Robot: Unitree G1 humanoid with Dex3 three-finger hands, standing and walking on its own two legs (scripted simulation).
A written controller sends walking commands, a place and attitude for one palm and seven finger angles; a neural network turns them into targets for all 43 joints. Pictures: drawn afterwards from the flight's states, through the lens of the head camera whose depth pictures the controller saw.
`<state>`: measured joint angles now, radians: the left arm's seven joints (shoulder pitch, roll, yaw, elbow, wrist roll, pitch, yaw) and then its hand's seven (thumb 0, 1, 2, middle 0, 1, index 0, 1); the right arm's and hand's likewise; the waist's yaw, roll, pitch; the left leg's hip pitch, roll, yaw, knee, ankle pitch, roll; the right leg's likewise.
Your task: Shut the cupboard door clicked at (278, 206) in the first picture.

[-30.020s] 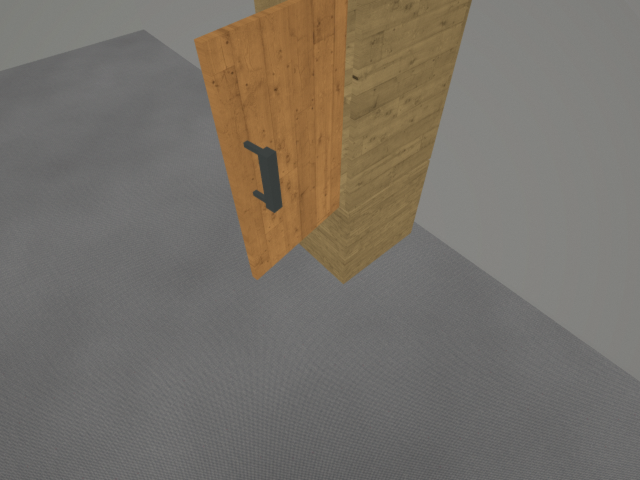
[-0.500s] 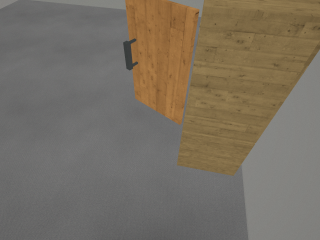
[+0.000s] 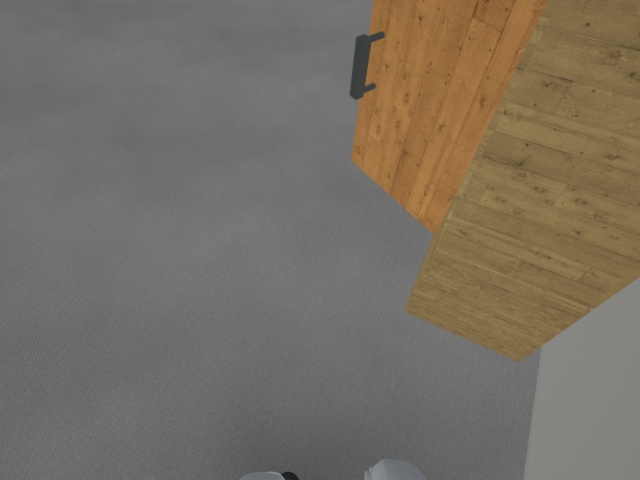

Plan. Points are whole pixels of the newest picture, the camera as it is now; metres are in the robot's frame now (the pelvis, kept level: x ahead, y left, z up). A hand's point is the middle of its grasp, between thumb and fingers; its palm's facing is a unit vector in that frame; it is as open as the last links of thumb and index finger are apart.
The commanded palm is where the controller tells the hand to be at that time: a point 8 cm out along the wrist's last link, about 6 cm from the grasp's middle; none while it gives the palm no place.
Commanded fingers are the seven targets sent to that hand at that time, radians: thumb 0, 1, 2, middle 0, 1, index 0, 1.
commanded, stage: walk to a spot facing it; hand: left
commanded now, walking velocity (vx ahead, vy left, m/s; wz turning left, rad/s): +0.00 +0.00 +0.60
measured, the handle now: (367, 65) +0.94 -0.07 -0.01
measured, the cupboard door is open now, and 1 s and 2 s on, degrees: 63 63 63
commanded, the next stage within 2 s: none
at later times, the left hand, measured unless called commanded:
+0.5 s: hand out of the picture -0.01 +0.15 -0.15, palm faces +0.34 -0.89 -0.29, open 7.4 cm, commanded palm none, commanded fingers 0.00 0.90 0.90 -0.20 -0.30 -0.20 -0.30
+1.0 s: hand out of the picture -0.05 +0.12 -0.15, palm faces +0.66 -0.69 -0.30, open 7.4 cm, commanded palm none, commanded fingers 0.00 0.90 0.90 -0.20 -0.30 -0.20 -0.30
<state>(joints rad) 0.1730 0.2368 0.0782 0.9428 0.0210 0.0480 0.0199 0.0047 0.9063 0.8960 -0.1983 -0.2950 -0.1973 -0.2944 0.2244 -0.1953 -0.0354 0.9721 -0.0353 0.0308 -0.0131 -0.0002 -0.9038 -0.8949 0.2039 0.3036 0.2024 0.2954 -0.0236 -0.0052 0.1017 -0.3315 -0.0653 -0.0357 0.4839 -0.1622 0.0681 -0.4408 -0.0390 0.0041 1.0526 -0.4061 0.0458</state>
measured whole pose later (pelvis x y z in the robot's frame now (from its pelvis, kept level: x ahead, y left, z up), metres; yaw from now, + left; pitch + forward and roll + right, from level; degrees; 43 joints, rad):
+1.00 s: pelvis +0.06 -0.07 +0.00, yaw +41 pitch +0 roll +2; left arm 0.33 0.20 0.07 0.91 0.03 -0.04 0.01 0.00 0.91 0.90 -0.20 -0.29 -0.20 -0.29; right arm 0.21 -0.24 -0.08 0.94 -0.04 0.05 0.04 0.01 -0.91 -0.90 0.20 0.30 0.20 0.29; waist -0.01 0.02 0.04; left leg -0.57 0.02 -0.01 1.20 -0.32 -0.02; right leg -0.20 -0.09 -0.19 0.50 -0.31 -0.02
